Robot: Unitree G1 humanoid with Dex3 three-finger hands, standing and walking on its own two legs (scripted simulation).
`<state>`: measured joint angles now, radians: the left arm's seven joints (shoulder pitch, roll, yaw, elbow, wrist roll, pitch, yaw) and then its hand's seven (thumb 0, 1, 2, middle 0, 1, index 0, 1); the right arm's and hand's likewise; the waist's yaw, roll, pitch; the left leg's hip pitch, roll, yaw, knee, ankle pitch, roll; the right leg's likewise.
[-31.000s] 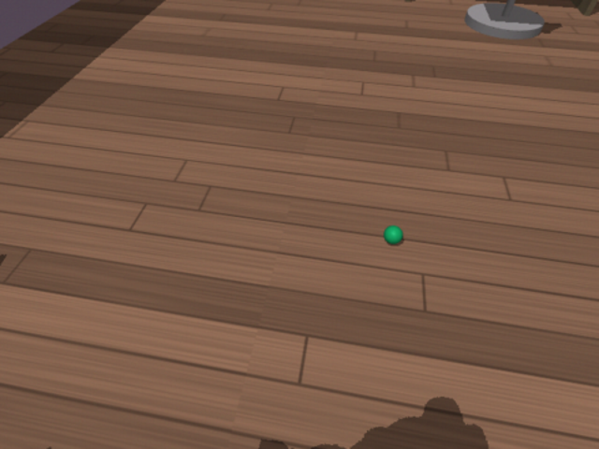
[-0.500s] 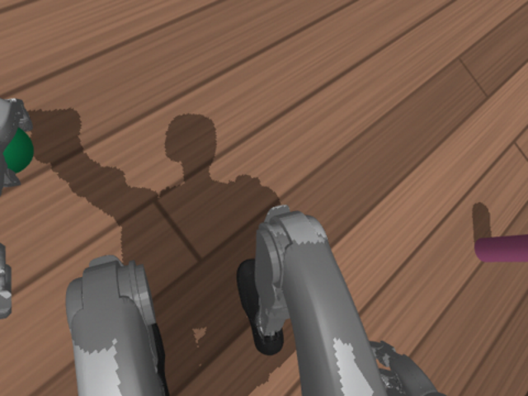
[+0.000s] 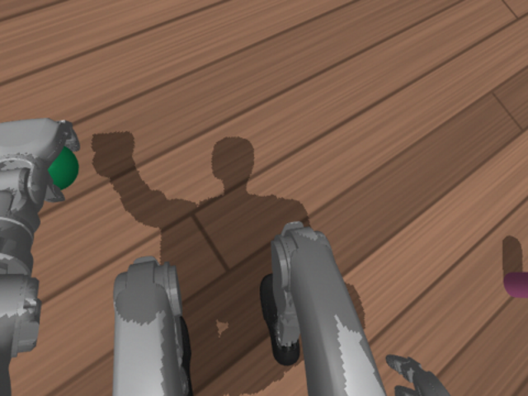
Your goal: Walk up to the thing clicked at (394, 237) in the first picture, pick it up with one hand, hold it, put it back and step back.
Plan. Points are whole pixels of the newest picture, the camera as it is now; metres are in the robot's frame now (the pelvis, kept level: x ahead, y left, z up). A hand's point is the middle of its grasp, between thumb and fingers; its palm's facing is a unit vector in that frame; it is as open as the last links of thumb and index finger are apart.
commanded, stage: lift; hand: left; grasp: from above
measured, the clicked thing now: (49, 166) +0.49 +0.25 -0.15
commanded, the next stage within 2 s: hold in 1.28 s
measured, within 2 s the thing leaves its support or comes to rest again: neither
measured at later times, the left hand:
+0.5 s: hand out of the picture +0.41 +0.24 +0.05, palm faces -0.43 -0.07 -0.90, open 9.9 cm
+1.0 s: hand out of the picture +0.38 +0.23 +0.21, palm faces -0.45 -0.09 -0.89, open 9.9 cm
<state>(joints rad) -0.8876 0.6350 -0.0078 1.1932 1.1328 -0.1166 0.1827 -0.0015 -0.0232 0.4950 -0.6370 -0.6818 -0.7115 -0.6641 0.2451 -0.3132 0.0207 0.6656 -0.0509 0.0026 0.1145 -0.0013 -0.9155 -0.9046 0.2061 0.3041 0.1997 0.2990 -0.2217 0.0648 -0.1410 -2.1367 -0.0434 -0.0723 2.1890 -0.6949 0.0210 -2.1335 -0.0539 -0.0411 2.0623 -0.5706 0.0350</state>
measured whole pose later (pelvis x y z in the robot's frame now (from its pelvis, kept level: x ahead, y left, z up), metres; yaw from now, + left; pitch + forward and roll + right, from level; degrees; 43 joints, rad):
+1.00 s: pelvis +0.05 +0.00 +0.29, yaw +2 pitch +15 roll -2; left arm -0.39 0.40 -0.19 0.88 0.98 0.02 0.14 0.00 -0.04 0.56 -0.62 -0.69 -0.69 -0.70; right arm 0.26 -0.25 -0.03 0.74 0.05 -0.01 -0.07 0.00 -0.92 -0.91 0.21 0.30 0.20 0.30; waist -0.08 0.04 -0.13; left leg -0.89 0.01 -0.01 1.13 -0.50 0.01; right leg -0.93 -0.01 0.00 1.06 -0.39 0.02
